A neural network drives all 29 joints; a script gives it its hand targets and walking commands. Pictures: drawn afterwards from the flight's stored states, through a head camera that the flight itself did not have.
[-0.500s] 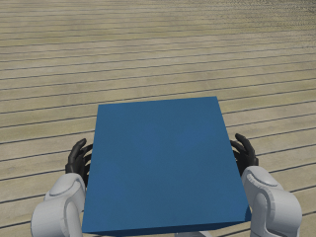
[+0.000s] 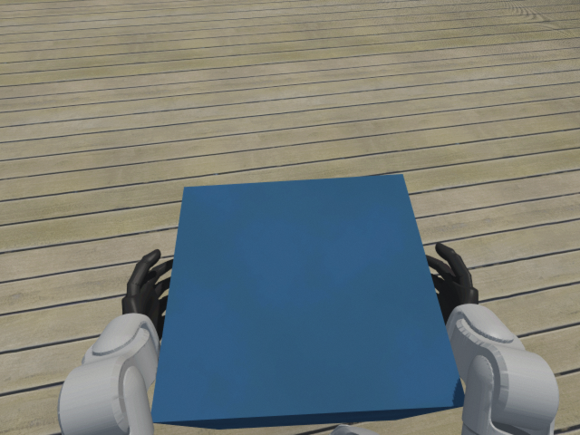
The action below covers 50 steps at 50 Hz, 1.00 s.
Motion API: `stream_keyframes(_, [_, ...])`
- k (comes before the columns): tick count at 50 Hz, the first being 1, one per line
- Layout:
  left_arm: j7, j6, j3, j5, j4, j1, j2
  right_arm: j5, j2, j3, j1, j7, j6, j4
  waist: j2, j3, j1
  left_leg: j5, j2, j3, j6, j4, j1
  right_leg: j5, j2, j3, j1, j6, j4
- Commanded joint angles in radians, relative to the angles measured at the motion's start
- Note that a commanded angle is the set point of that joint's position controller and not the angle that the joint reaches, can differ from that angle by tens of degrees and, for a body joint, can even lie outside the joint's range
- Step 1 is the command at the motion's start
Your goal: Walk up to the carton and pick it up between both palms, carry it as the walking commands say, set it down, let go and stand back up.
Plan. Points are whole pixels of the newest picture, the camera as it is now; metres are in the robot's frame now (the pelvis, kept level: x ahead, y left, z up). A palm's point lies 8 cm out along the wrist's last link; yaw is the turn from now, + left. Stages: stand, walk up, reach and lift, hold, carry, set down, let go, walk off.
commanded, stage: carry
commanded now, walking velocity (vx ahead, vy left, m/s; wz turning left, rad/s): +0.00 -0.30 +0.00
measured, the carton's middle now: (300, 315) +0.27 +0.00 +0.02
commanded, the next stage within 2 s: hold in 1.90 s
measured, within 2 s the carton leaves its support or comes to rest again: neither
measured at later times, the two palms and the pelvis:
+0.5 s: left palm (214, 352) +0.19 +0.09 +0.11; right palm (554, 354) +0.18 -0.26 +0.10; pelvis -0.05 -0.08 +0.02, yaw -1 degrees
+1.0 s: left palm (184, 407) +0.14 +0.12 +0.11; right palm (564, 402) +0.14 -0.24 +0.11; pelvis -0.09 -0.06 +0.01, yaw -1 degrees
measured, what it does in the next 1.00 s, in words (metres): walks backwards: right foot, then left foot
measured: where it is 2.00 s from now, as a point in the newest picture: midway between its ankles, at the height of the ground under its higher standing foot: outside the picture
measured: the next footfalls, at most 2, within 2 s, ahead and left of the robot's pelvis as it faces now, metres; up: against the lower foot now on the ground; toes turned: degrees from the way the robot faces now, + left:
right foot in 0.24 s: +0.04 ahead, -0.16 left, +0.00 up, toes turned +5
left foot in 0.62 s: -0.06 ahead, +0.07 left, +0.00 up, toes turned +4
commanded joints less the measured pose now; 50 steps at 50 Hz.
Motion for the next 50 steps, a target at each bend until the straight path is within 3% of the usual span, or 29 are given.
stream_keyframes(1, [-0.066, 0.005, -0.843, -0.283, -0.132, -0.376, -0.735, 0.287, 0.744, 0.790, -0.312, 0.128, 0.000, -0.109, 0.393, -0.265, -0.034, 0.705, 0.561, -0.592, 0.311, -0.362, 0.299, -0.401, -0.032, 0.187, -0.273, 0.088, 0.416])
stream_keyframes(2, [-0.076, -0.008, -0.881, -0.317, -0.200, -0.520, -0.742, 0.277, 0.767, 0.784, -0.344, 0.131, -0.006, -0.098, 0.310, -0.214, -0.038, 0.684, 0.517, -0.499, 0.340, -0.310, 0.209, -0.383, -0.093, 0.261, -0.262, 0.081, 0.570])
stream_keyframes(3, [-0.079, -0.010, -0.885, -0.315, -0.172, -0.502, -0.767, 0.265, 0.778, 0.788, -0.358, 0.133, -0.007, -0.106, 0.170, -0.212, -0.033, 0.604, 0.463, -0.383, 0.282, -0.267, 0.210, -0.258, -0.116, 0.266, -0.250, 0.077, 0.600])
stream_keyframes(4, [-0.084, -0.011, -0.872, -0.309, -0.152, -0.514, -0.760, 0.256, 0.766, 0.800, -0.410, 0.128, -0.012, -0.125, 0.118, -0.186, -0.018, 0.504, 0.395, -0.275, 0.230, -0.259, 0.118, -0.219, -0.130, 0.263, -0.190, 0.062, 0.556])
stream_keyframes(6, [-0.079, 0.001, -0.862, -0.297, -0.123, -0.455, -0.714, 0.246, 0.724, 0.783, -0.354, 0.128, -0.002, -0.075, 0.236, -0.167, -0.001, 0.407, 0.255, -0.112, 0.141, -0.213, 0.029, -0.177, -0.094, 0.145, -0.058, 0.076, 0.322])
stream_keyframes(8, [-0.072, 0.004, -0.877, -0.309, -0.163, -0.496, -0.726, 0.255, 0.745, 0.770, -0.345, 0.127, -0.001, -0.071, 0.309, -0.188, -0.016, 0.504, 0.230, -0.105, 0.120, -0.186, 0.052, -0.171, -0.033, 0.052, 0.012, 0.088, 0.200])
stream_keyframes(9, [-0.066, 0.016, -0.857, -0.292, -0.109, -0.451, -0.729, 0.256, 0.728, 0.772, -0.357, 0.120, 0.006, -0.092, 0.309, -0.198, -0.003, 0.553, 0.225, -0.109, 0.119, -0.138, 0.066, -0.143, -0.034, 0.051, 0.068, 0.088, 0.094])
stream_keyframes(10, [-0.068, 0.008, -0.860, -0.303, -0.137, -0.476, -0.733, 0.265, 0.747, 0.786, -0.378, 0.121, 0.006, -0.103, 0.258, -0.238, 0.003, 0.453, 0.217, -0.098, 0.108, -0.113, 0.025, -0.077, -0.011, 0.016, 0.153, 0.088, -0.002])
stream_keyframes(11, [-0.070, 0.006, -0.854, -0.305, -0.145, -0.438, -0.730, 0.260, 0.743, 0.797, -0.358, 0.118, 0.005, -0.104, 0.175, -0.278, 0.016, 0.370, 0.176, -0.058, 0.074, 0.010, 0.041, -0.003, -0.048, 0.073, 0.223, 0.063, -0.148])
stream_keyframes(13, [-0.072, 0.010, -0.820, -0.294, -0.103, -0.435, -0.719, 0.270, 0.743, 0.820, -0.418, 0.108, 0.007, -0.111, -0.254, -0.249, 0.003, -0.252, 0.018, 0.001, -0.028, 0.310, -0.153, 0.549, -0.392, 0.484, 0.316, -0.013, -0.300])
stream_keyframes(14, [-0.081, 0.014, -0.805, -0.294, -0.092, -0.410, -0.717, 0.269, 0.737, 0.845, -0.457, 0.106, 0.012, -0.136, -0.281, -0.232, 0.009, -0.253, 0.021, -0.076, -0.025, 0.419, -0.077, 0.502, -0.383, 0.465, 0.205, -0.052, -0.324])
stream_keyframes(15, [-0.081, 0.015, -0.787, -0.277, -0.075, -0.377, -0.694, 0.263, 0.721, 0.839, -0.408, 0.111, 0.017, -0.103, -0.217, -0.243, 0.001, -0.229, 0.006, -0.069, -0.014, 0.438, -0.098, 0.423, -0.353, 0.400, 0.257, -0.074, -0.316])
stream_keyframes(18, [-0.087, -0.003, -0.800, -0.278, -0.075, -0.403, -0.744, 0.285, 0.757, 0.851, -0.465, 0.117, 0.004, -0.122, -0.096, -0.236, 0.002, -0.136, 0.004, -0.082, -0.004, 0.403, -0.116, 0.564, -0.299, 0.324, 0.320, -0.059, -0.263])
stream_keyframes(19, [-0.084, 0.003, -0.785, -0.269, -0.057, -0.406, -0.715, 0.274, 0.758, 0.836, -0.428, 0.112, 0.017, -0.042, -0.092, -0.224, 0.000, -0.143, 0.006, -0.076, -0.006, 0.344, -0.092, 0.601, -0.294, 0.307, 0.323, -0.057, -0.246])
stream_keyframes(21, [-0.081, -0.004, -0.791, -0.274, -0.097, -0.406, -0.702, 0.276, 0.747, 0.838, -0.401, 0.105, 0.015, -0.077, -0.089, -0.300, 0.004, -0.148, -0.039, -0.056, -0.001, 0.235, -0.063, 0.506, -0.289, 0.325, 0.384, -0.047, -0.254])
stream_keyframes(24, [-0.090, -0.013, -0.802, -0.292, -0.101, -0.383, -0.736, 0.292, 0.762, 0.856, -0.411, 0.102, 0.003, -0.133, -0.152, -0.341, 0.002, -0.134, -0.053, -0.063, 0.008, 0.122, -0.032, 0.570, -0.294, 0.342, 0.413, -0.068, -0.244])
stream_keyframes(25, [-0.089, -0.010, -0.779, -0.284, -0.093, -0.385, -0.724, 0.308, 0.772, 0.867, -0.439, 0.096, 0.004, -0.141, -0.154, -0.334, 0.007, -0.148, -0.073, -0.040, 0.008, 0.087, -0.012, 0.556, -0.294, 0.368, 0.419, -0.046, -0.263])
stream_keyframes(26, [-0.090, -0.016, -0.806, -0.291, -0.122, -0.406, -0.727, 0.298, 0.762, 0.861, -0.429, 0.094, -0.005, -0.160, -0.142, -0.369, 0.005, -0.109, -0.074, -0.035, 0.006, -0.004, 0.009, 0.526, -0.292, 0.337, 0.445, -0.058, -0.245])
stream_keyframes(28, [-0.083, -0.003, -0.781, -0.271, -0.067, -0.350, -0.701, 0.298, 0.747, 0.848, -0.370, 0.099, 0.014, -0.107, -0.116, -0.358, -0.009, 0.067, -0.068, -0.008, 0.019, -0.246, 0.117, 0.417, -0.259, 0.295, 0.381, -0.014, -0.208])
stream_keyframes(29, [-0.086, -0.008, -0.795, -0.278, -0.095, -0.366, -0.679, 0.281, 0.727, 0.831, -0.366, 0.102, 0.012, -0.117, -0.113, -0.339, -0.005, 0.083, -0.050, -0.032, 0.033, -0.254, 0.160, 0.198, -0.221, 0.278, 0.296, 0.021, -0.229])
stream_keyframes(30, [-0.081, -0.009, -0.798, -0.272, -0.100, -0.370, -0.691, 0.296, 0.753, 0.841, -0.390, 0.106, 0.012, -0.111, -0.009, -0.321, -0.004, 0.133, 0.016, -0.084, 0.047, -0.271, 0.189, 0.167, -0.195, 0.238, 0.240, 0.031, -0.194])
stream_keyframes(32, [-0.083, 0.003, -0.810, -0.277, -0.094, -0.402, -0.683, 0.272, 0.712, 0.810, -0.389, 0.110, 0.013, -0.091, 0.176, -0.218, -0.001, 0.033, 0.139, -0.226, 0.096, -0.361, 0.063, -0.073, -0.114, 0.153, 0.142, 0.062, -0.181])
stream_keyframes(33, [-0.082, -0.004, -0.844, -0.297, -0.147, -0.482, -0.698, 0.269, 0.735, 0.798, -0.380, 0.112, 0.008, -0.084, 0.184, -0.211, -0.002, -0.055, 0.141, -0.231, 0.108, -0.367, -0.022, -0.075, -0.089, 0.138, 0.192, 0.054, -0.156])
stream_keyframes(37, [-0.071, 0.004, -0.814, -0.269, -0.074, -0.445, -0.660, 0.250, 0.687, 0.782, -0.371, 0.113, 0.015, -0.043, 0.055, -0.226, 0.007, 0.174, 0.101, -0.130, 0.077, -0.276, 0.028, 0.079, -0.134, 0.137, 0.202, 0.057, -0.139])
stream_keyframes(39, [-0.069, 0.014, -0.802, -0.261, -0.049, -0.412, -0.619, 0.230, 0.657, 0.759, -0.317, 0.104, 0.025, 0.009, 0.078, -0.237, 0.005, -0.030, 0.054, -0.121, 0.079, -0.259, -0.023, -0.063, -0.148, 0.184, 0.227, 0.046, -0.217])
stream_keyframes(40, [-0.077, 0.014, -0.805, -0.265, -0.053, -0.441, -0.641, 0.241, 0.674, 0.785, -0.376, 0.111, 0.020, -0.033, -0.005, -0.167, 0.004, -0.050, 0.050, -0.110, 0.071, -0.255, -0.050, -0.128, -0.162, 0.195, 0.189, 0.055, -0.254])
stream_keyframes(42, [-0.074, 0.019, -0.807, -0.268, -0.037, -0.459, -0.653, 0.237, 0.685, 0.777, -0.375, 0.106, 0.026, -0.006, 0.038, -0.160, 0.002, -0.052, 0.033, -0.098, 0.060, -0.243, -0.019, -0.193, -0.175, 0.230, 0.152, 0.054, -0.305])
stream_keyframes(46, [-0.080, 0.012, -0.787, -0.269, -0.039, -0.443, -0.653, 0.250, 0.705, 0.793, -0.394, 0.106, 0.019, -0.016, -0.005, -0.241, 0.002, 0.112, 0.032, -0.092, 0.059, -0.206, 0.057, 0.034, -0.192, 0.218, 0.216, 0.053, -0.264])
stream_keyframes(50, [-0.081, 0.012, -0.796, -0.276, -0.046, -0.459, -0.662, 0.255, 0.720, 0.798, -0.397, 0.102, 0.020, -0.018, -0.014, -0.211, 0.003, 0.014, 0.016, -0.082, 0.062, -0.214, 0.052, -0.149, -0.193, 0.239, 0.185, 0.056, -0.337])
